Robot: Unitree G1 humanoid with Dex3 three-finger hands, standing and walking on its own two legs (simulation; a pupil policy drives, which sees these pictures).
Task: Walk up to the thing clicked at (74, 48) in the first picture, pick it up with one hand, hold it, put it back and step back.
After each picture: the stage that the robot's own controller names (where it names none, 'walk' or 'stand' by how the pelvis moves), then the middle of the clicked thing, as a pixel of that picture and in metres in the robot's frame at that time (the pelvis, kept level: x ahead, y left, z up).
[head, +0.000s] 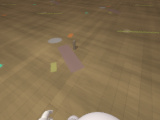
stand; (74, 45) +1.61 +0.47 -0.65
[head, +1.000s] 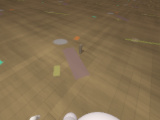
walk; (80, 49) +1.51 +0.22 -0.63
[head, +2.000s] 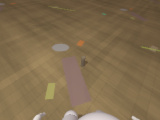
walk; (82, 61) +1.01 +0.13 -0.64
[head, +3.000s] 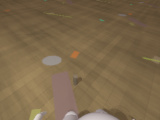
walk; (75, 80) +0.64 +0.20 -0.64
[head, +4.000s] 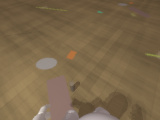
stand; (72, 86) +0.46 +0.22 -0.64
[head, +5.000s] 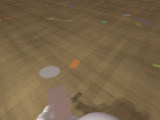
stand; (73, 97) +0.38 +0.23 -0.65
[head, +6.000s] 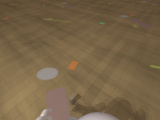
stand; (72, 100) +0.36 +0.22 -0.65
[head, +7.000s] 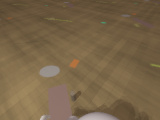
stand; (73, 96) +0.41 +0.23 -0.66
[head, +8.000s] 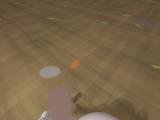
stand; (73, 98) +0.38 +0.22 -0.66
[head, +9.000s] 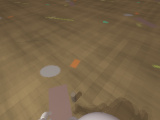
stand; (73, 97) +0.39 +0.21 -0.66
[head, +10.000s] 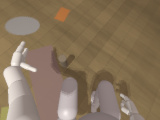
go down; (63, 62) +0.46 +0.23 -0.34
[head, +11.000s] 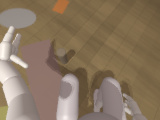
go down; (63, 57) +0.47 +0.24 -0.26
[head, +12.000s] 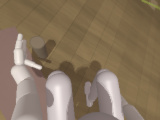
close in; (40, 50) +0.46 +0.28 -0.17
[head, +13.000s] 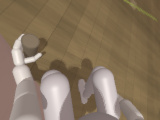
close; (30, 49) +0.45 +0.29 -0.16
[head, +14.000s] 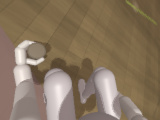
lift; (35, 53) +0.40 +0.28 -0.17
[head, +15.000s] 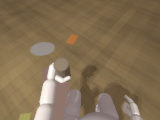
lift; (64, 72) +0.33 +0.19 +0.03
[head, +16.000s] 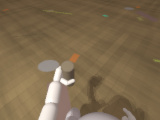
hold; (69, 75) +0.32 +0.16 +0.04
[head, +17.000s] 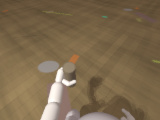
hold; (70, 76) +0.32 +0.16 +0.03
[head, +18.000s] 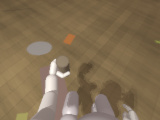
crouch; (64, 68) +0.37 +0.19 -0.03
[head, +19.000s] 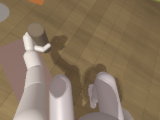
lower; (42, 41) +0.51 +0.26 -0.06
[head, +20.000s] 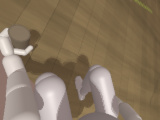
lower; (21, 43) +0.47 +0.29 -0.17
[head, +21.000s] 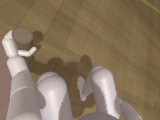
lower; (25, 44) +0.46 +0.29 -0.17
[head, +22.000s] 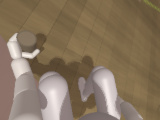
lower; (29, 46) +0.45 +0.28 -0.17
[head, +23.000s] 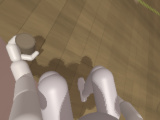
lower; (28, 48) +0.44 +0.28 -0.17
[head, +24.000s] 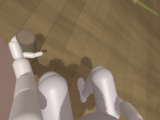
open; (29, 47) +0.46 +0.28 -0.17
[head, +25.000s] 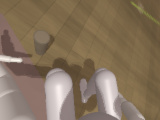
stand; (41, 45) +0.45 +0.27 -0.18
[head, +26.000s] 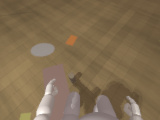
stand; (72, 78) +0.43 +0.20 -0.49
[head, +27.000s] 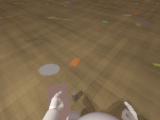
stand; (74, 96) +0.41 +0.18 -0.60
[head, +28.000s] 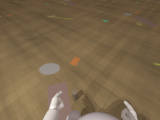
stand; (74, 95) +0.41 +0.18 -0.60
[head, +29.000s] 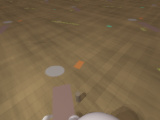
stand; (78, 97) +0.43 +0.17 -0.65
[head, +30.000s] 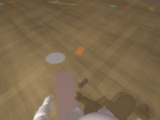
walk; (80, 83) +0.48 +0.15 -0.63
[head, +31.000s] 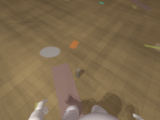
walk; (77, 73) +0.62 +0.16 -0.64
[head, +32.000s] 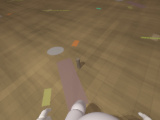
walk; (78, 63) +0.89 +0.33 -0.63
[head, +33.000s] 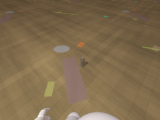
stand; (82, 62) +1.04 +0.20 -0.64
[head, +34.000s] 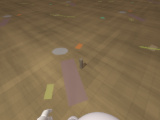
stand; (81, 63) +1.04 +0.21 -0.66
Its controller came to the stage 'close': yes
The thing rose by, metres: 0.68
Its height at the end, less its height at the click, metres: +0.00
